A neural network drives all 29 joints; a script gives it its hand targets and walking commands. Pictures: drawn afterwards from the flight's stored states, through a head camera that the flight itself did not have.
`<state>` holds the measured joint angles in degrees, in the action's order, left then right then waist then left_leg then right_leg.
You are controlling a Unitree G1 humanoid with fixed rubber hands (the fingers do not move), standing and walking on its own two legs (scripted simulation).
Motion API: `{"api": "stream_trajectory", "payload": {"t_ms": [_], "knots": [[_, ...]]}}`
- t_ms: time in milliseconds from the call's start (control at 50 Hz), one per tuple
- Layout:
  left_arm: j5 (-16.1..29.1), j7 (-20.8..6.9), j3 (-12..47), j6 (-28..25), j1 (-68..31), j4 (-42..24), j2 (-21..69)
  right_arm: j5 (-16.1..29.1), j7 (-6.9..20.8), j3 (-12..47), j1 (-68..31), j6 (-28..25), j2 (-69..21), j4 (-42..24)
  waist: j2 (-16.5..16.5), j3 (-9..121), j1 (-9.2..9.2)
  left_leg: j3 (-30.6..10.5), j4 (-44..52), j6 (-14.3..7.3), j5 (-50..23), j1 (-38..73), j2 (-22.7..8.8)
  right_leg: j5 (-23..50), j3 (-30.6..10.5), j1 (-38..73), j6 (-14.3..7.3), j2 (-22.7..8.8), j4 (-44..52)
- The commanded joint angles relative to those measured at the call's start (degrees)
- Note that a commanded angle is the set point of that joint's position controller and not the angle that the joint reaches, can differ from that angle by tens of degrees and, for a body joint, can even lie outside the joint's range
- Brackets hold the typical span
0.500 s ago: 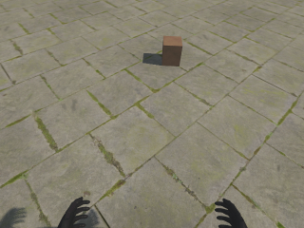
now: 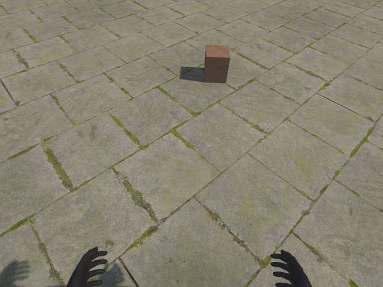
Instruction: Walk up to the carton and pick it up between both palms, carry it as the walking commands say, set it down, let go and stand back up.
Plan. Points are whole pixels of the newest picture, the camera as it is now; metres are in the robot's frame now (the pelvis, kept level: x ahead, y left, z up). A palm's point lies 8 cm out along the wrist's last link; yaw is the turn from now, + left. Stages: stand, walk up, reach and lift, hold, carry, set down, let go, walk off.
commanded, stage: stand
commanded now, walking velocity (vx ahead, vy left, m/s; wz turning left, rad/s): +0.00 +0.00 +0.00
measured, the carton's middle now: (216, 64) +1.95 -0.23 -0.63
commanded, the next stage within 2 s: walk up in 0.64 s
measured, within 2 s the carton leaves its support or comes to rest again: neither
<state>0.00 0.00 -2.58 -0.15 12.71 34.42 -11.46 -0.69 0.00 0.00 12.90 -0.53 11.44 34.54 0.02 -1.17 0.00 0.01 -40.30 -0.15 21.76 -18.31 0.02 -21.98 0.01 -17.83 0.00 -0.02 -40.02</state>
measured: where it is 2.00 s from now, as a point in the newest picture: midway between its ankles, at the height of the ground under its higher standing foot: (193, 265)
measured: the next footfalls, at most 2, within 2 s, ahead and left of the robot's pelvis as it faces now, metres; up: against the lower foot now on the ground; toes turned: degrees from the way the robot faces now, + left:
left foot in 1.42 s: +0.25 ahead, +0.10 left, +0.00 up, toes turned +0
right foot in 1.84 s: +0.43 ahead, -0.14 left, +0.00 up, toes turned -3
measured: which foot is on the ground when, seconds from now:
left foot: down 0.00-1.00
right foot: down 0.00-1.00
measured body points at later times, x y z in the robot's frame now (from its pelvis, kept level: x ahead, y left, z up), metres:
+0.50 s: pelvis +0.00 +0.00 +0.00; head +0.01 +0.00 +0.45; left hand +0.15 +0.24 -0.09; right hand +0.15 -0.23 -0.09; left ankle +0.00 +0.12 -0.72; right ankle -0.01 -0.12 -0.72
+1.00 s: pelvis +0.01 -0.01 +0.00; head +0.02 -0.01 +0.45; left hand +0.14 +0.23 -0.09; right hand +0.13 -0.24 -0.10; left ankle +0.00 +0.12 -0.72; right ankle -0.01 -0.12 -0.72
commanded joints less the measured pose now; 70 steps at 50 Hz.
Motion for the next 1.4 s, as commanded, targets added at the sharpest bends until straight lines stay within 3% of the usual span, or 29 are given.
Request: {"api": "stream_trajectory", "payload": {"t_ms": [0,400,800,820,840,860,880,900,920,940,980,1020,1040,1060,1080,1100,1120,1140,1180,1200,1240,1320,1340,1360,1380], "knots": [[-1.64,0.78,-4.31,-3.56,-2.76,-1.18,-15.79,-1.10,-1.04,-5.24,-3.05,-3.55,15.99,-1.25,1.32,5.48,0.17,-4.36,4.72,-4.47,-18.36,2.05,-5.28,16.88,-4.30,2.37,-4.56,-4.90,4.75],[-1.47,0.91,-4.72,-3.77,-2.43,-0.76,-16.43,-0.89,-1.10,-5.47,-2.91,-3.73,16.47,-0.75,1.55,6.61,0.09,-4.15,4.48,-4.78,-21.58,3.16,-5.36,20.68,-4.66,3.79,-4.79,-5.42,4.32],[-1.21,0.83,-4.56,-3.81,-2.72,-0.41,-16.32,-0.83,-0.96,-5.42,-2.75,-3.84,16.58,-0.40,1.51,5.62,0.00,-5.01,5.99,-5.02,-19.60,2.78,-5.67,18.48,-5.00,3.26,-4.88,-5.57,5.21],[-0.58,-0.44,-3.07,-1.20,7.29,0.74,-12.41,-0.36,1.13,-4.04,-0.24,0.08,11.01,-1.10,7.71,9.50,0.13,-7.81,8.03,-5.44,15.51,-1.87,-6.85,-13.53,-12.21,5.72,-6.38,-13.23,11.56],[-0.71,-1.95,-1.71,0.40,1.61,-0.61,-12.57,-0.67,1.33,-3.27,-3.27,0.99,11.53,-2.96,0.11,1.43,-0.02,-7.58,13.47,-2.61,22.08,-0.52,-7.65,-23.99,-11.43,-5.81,-6.47,-7.06,15.41],[-0.89,-2.73,-1.05,0.89,-2.81,-2.72,-11.53,-1.15,1.02,-4.13,-1.40,1.07,13.40,-2.19,3.87,-2.47,-2.41,-11.00,18.95,-2.39,23.65,5.60,-9.50,-21.63,-8.02,-15.42,-4.42,-3.60,11.96],[-1.13,-2.94,-0.64,0.53,-4.82,-3.55,-9.52,-1.54,0.47,-4.75,4.29,0.55,15.73,-0.51,8.82,-2.38,-3.97,-19.07,24.38,-5.30,26.37,11.01,-15.38,-14.28,-4.10,-20.04,-2.14,-2.11,4.10],[-1.23,-2.86,-0.52,-0.22,-3.53,-3.50,-8.38,-1.67,-0.28,-5.54,8.71,-0.14,17.71,1.15,12.73,-0.58,-4.55,-24.59,27.55,-7.83,26.89,14.76,-21.26,-8.39,-0.39,-21.48,-0.86,-1.57,-2.91],[-1.23,-2.75,-0.58,-0.93,-2.05,-2.43,-8.89,-1.55,-0.43,-5.39,9.86,-0.61,17.56,1.28,13.65,1.09,-4.61,-25.87,28.88,-9.50,25.12,15.76,-22.86,-6.66,0.64,-19.64,-0.24,-2.04,-7.13],[-1.03,-2.87,-0.51,-1.37,-1.23,-2.03,-9.24,-1.61,-0.48,-5.39,9.31,-0.83,17.37,1.29,12.59,1.99,-4.19,-24.30,28.85,-9.66,22.15,15.17,-22.60,-7.02,0.13,-17.80,0.12,-2.28,-7.38],[-0.79,-3.19,0.02,-1.81,1.46,-1.02,-8.76,-1.46,-0.25,-5.20,4.61,-0.93,16.87,0.38,10.49,2.16,-1.63,-17.32,27.19,-7.64,16.75,9.86,-19.40,-5.49,1.18,-9.20,-0.02,-1.91,0.52],[-0.65,-2.91,0.66,-2.33,10.28,2.10,-7.35,-1.30,0.40,-5.02,-2.80,-0.70,15.64,-1.45,9.64,3.90,3.82,-6.08,20.84,-3.00,10.08,0.54,-12.59,1.41,5.07,9.13,-0.76,0.46,14.74],[-1.11,-2.38,-0.41,-2.77,17.87,4.14,-10.70,-1.39,0.60,-4.80,-3.05,-0.71,13.12,-2.31,0.44,7.41,7.47,-0.32,5.48,-0.45,6.98,-6.34,-7.01,-1.61,-6.21,19.04,-2.61,-5.48,19.87],[-1.39,-2.04,-2.29,-3.12,22.23,5.08,-17.11,-0.97,1.00,-4.03,-5.04,-1.29,9.38,-5.28,-16.74,5.60,10.30,3.57,-12.60,1.65,8.27,-22.26,-0.51,-4.07,-30.14,25.14,-7.06,-17.85,26.26],[-1.41,-1.44,-2.28,-2.76,24.85,6.05,-18.80,-0.86,1.07,-4.19,-7.84,-1.34,9.78,-6.39,-14.97,3.31,10.65,0.13,-19.76,1.87,10.87,-31.37,-1.38,-0.53,-40.40,28.48,-11.71,-22.74,27.35],[-1.57,-0.83,-2.07,-2.92,24.54,6.05,-17.89,-0.87,1.22,-4.40,-10.79,-1.82,9.74,-6.71,-10.88,0.95,10.82,-1.95,-24.74,2.08,9.49,-36.21,-2.43,5.49,-40.86,29.24,-13.45,-23.17,26.22],[-1.90,-0.43,-1.67,-3.23,24.04,6.06,-16.07,-0.72,1.42,-4.33,-11.41,-2.39,9.67,-6.55,-7.33,0.10,10.48,-2.35,-27.15,2.19,6.40,-37.91,-3.15,16.12,-36.55,30.57,-13.50,-21.45,23.45],[-2.10,-0.14,-1.28,-3.30,22.97,6.11,-14.31,-0.72,1.78,-4.20,-11.23,-2.42,9.47,-5.78,-5.31,-0.20,9.68,-1.81,-27.69,2.53,4.61,-36.81,-3.72,23.79,-30.34,29.72,-11.93,-18.73,21.59],[-1.80,0.17,-0.71,-3.36,21.52,6.10,-12.10,-0.71,2.23,-3.98,-10.19,-1.80,8.86,-3.93,-7.62,-1.55,8.57,0.47,-27.55,2.85,3.91,-32.80,-2.66,31.93,-22.64,26.45,-9.08,-14.69,21.02],[-1.54,0.26,-0.64,-3.47,21.44,6.17,-11.93,-0.66,2.29,-3.81,-10.08,-1.32,8.29,-3.16,-7.89,-1.85,8.12,0.74,-26.72,2.58,2.82,-31.40,-2.43,33.15,-22.10,26.05,-8.80,-15.04,21.41],[-1.21,0.44,-0.58,-3.41,21.01,6.24,-11.84,-0.57,2.70,-3.54,-12.54,-0.70,7.69,-3.18,-7.72,-4.81,7.77,1.23,-22.66,2.69,0.66,-29.56,-3.03,28.45,-21.35,23.05,-9.20,-16.11,24.38],[-1.27,0.16,-1.21,-2.80,17.25,6.46,-12.36,0.05,3.03,-2.45,-15.44,-0.67,7.00,-2.03,-9.52,-8.91,6.23,3.54,-6.68,2.42,-1.44,-20.11,-2.67,26.17,-14.60,16.65,-8.70,-14.17,26.34],[-1.07,0.19,-1.24,-2.63,15.95,6.51,-12.97,0.15,2.96,-2.32,-14.23,-0.89,6.89,-1.68,-10.04,-7.62,4.91,5.98,-1.78,1.88,-1.15,-14.84,-1.22,30.94,-11.80,15.40,-8.08,-12.66,24.47],[-0.74,0.18,-1.22,-2.56,14.16,6.30,-13.82,0.13,2.78,-2.36,-9.80,-0.99,6.97,-0.85,-9.86,-3.93,2.19,8.48,2.97,1.10,-1.55,-5.67,0.73,37.69,-9.02,12.87,-7.12,-11.11,19.92],[-0.17,0.30,-1.48,-2.68,13.18,6.61,-14.27,-0.04,2.24,-2.90,-1.14,-1.61,7.77,2.00,-7.38,1.61,-1.31,9.93,8.85,0.64,-6.92,5.07,2.33,42.10,-6.74,11.88,-6.19,-8.70,10.85]]}}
